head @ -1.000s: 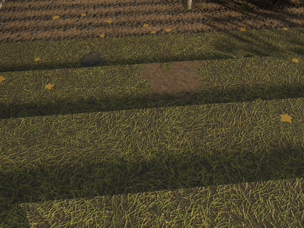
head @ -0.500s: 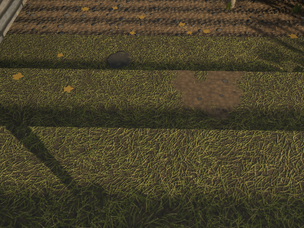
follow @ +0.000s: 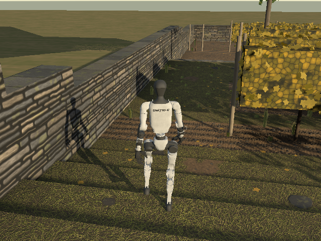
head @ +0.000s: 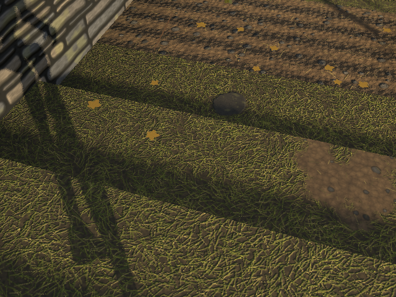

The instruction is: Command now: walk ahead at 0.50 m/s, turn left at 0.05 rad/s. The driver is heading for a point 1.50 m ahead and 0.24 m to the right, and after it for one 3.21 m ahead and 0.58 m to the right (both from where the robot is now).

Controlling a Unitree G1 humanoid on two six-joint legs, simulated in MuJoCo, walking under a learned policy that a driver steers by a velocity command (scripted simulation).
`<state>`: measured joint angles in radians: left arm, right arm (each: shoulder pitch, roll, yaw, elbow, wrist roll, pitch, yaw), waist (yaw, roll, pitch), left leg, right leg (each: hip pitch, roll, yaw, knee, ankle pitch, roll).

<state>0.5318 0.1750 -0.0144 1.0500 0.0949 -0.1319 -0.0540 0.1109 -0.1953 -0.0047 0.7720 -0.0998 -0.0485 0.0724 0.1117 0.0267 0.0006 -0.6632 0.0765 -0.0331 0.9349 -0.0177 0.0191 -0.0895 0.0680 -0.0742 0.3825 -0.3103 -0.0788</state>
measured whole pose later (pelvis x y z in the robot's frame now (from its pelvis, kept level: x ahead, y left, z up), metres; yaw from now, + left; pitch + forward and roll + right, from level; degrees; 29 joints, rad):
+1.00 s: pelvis +0.57 -0.02 -0.17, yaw -23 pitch -1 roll -1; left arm 0.37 0.21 0.05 1.02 0.03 -0.12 -0.04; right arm 0.19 -0.22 -0.03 0.87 -0.08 -0.09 0.02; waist 0.07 0.03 0.04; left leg -0.50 0.11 -0.06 1.09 -0.40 0.04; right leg -0.25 0.13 0.03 0.46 -0.18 -0.11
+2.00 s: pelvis +1.06 -0.24 -0.34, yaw -1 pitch +0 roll -3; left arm 0.50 0.16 0.00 1.01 0.09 -0.12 -0.02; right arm 0.16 -0.23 -0.01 0.90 -0.05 -0.07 0.09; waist 0.05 0.05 -0.01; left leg -0.77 0.08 -0.04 0.86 0.08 0.07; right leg -0.03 0.03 -0.27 0.32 -0.29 -0.05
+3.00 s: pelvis +1.45 -0.21 -0.33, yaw -12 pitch +2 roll +1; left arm 0.31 0.26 0.10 0.84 0.04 -0.12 -0.03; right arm 0.05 -0.26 -0.06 0.72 -0.05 -0.04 -0.02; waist 0.03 0.01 0.02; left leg -0.51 0.05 -0.08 1.03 -0.39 -0.10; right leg -0.29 0.08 0.07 0.38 -0.12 -0.09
